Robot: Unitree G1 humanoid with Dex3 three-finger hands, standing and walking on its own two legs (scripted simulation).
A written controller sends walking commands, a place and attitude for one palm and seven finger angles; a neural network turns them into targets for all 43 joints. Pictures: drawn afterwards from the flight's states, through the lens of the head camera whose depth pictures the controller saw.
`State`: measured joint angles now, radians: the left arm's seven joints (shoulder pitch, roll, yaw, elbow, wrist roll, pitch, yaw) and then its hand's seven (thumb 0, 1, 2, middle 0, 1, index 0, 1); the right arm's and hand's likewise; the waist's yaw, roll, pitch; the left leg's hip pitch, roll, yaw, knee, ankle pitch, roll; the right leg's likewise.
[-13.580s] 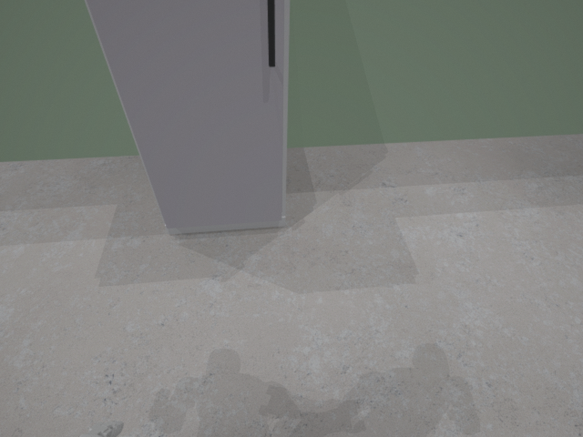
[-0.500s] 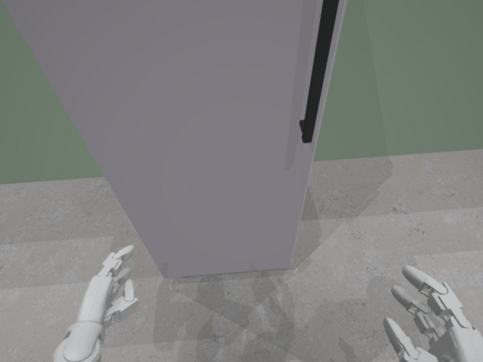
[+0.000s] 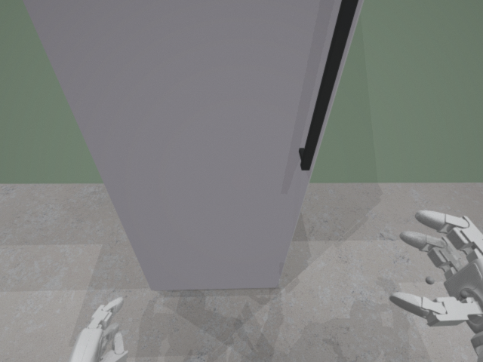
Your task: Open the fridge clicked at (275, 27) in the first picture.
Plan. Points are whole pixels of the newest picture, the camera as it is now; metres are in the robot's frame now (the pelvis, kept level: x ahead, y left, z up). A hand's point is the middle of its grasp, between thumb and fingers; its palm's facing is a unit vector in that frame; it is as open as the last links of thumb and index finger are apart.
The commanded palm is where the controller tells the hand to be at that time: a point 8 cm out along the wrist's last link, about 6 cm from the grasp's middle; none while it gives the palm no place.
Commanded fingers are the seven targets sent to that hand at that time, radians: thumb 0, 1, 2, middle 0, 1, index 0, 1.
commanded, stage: raise the hand to about handle height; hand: right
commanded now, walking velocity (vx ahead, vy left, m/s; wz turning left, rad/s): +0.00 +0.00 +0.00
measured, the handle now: (330, 57) +0.51 -0.11 +0.28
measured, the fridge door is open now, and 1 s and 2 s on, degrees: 0 0 0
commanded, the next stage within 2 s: move the hooked fingers beside the handle in 1.10 s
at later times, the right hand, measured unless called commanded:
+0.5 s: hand out of the picture +0.25 -0.27 +0.21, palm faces +0.03 +0.99 -0.12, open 13.9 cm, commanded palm +0.22 -0.32 +0.23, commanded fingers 0.00 0.50 -0.30 0.30 1.20 0.30 1.20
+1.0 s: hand out of the picture +0.27 -0.28 +0.24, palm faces +0.07 +0.99 -0.09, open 14.0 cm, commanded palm +0.24 -0.31 +0.24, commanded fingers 0.00 0.50 -0.30 0.30 1.20 0.30 1.20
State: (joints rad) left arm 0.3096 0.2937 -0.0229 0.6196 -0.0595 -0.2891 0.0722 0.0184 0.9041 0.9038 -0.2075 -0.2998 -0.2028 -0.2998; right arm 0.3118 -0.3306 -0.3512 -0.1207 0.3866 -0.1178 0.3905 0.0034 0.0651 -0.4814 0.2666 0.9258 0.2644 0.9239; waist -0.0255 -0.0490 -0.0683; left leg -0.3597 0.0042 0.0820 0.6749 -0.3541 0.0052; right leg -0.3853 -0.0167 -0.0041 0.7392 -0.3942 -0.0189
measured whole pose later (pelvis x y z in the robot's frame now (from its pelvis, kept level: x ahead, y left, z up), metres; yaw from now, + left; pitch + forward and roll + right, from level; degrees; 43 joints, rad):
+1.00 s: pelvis +0.00 +0.01 +0.02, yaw +0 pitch -4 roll +1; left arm 0.22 0.28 -0.08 0.59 -0.09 -0.20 0.09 0.02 0.91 0.90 -0.21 -0.30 -0.20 -0.30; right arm -0.18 -0.52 -0.51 0.08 0.34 0.27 0.46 -0.01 0.50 -0.30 0.31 1.20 0.30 1.20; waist -0.05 -0.05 -0.04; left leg -0.14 0.00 0.08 0.46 -0.25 0.02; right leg -0.15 -0.01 -0.01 0.50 -0.28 -0.01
